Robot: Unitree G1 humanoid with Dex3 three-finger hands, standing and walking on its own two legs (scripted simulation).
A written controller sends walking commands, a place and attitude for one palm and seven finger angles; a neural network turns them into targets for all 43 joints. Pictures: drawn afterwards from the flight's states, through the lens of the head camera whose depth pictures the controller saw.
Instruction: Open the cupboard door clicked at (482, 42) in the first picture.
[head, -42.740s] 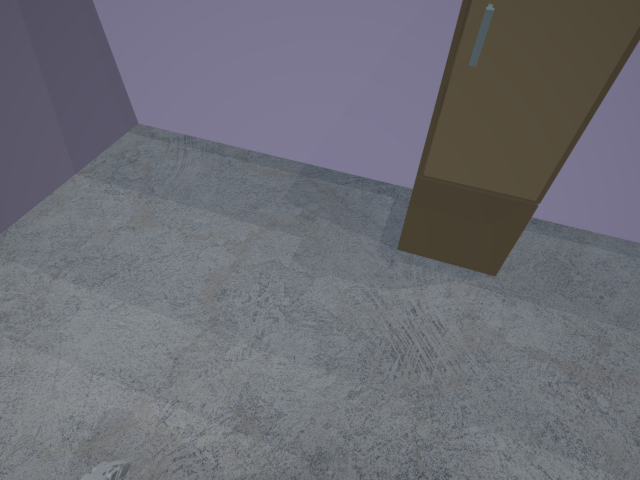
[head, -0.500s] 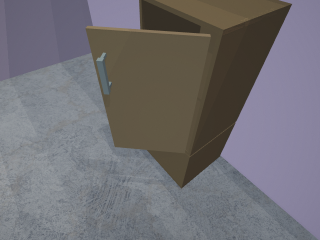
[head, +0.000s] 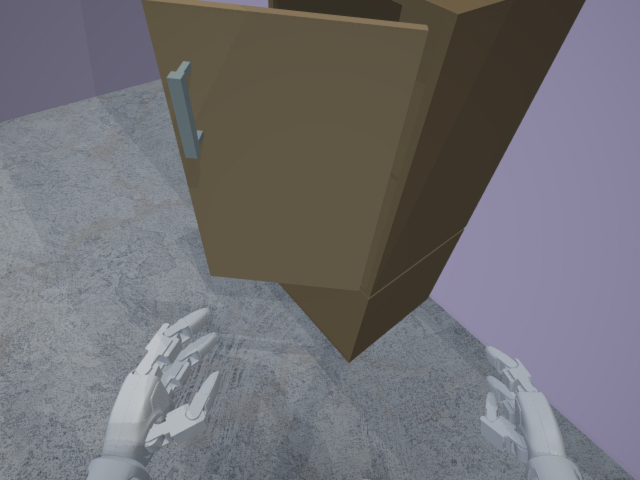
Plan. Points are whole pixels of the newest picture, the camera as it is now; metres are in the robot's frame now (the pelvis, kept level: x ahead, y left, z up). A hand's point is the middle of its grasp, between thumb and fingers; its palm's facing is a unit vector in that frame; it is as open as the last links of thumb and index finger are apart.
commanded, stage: raise the hand with hooked fingers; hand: left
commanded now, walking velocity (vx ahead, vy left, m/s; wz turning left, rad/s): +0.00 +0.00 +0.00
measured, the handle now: (189, 111) +0.57 +0.22 +0.15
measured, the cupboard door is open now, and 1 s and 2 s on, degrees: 46 46 46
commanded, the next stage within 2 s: move the hooked fingers beside the handle in 1.70 s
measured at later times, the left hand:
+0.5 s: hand (119, 354) +0.23 +0.22 +0.08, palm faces +0.04 -1.00 -0.06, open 11.5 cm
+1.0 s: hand (45, 299) +0.26 +0.28 +0.14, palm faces +0.03 -1.00 -0.08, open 13.9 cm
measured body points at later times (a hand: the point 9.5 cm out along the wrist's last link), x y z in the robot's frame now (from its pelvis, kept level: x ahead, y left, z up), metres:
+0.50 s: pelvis +0.01 -0.01 +0.01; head +0.06 -0.01 +0.45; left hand +0.22 +0.28 +0.09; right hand +0.17 -0.23 -0.08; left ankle -0.03 +0.08 -0.70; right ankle +0.03 -0.09 -0.70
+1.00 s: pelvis +0.00 +0.01 +0.03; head +0.01 +0.01 +0.48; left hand +0.25 +0.34 +0.14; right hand +0.20 -0.20 -0.04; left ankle -0.03 +0.08 -0.70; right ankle +0.03 -0.09 -0.70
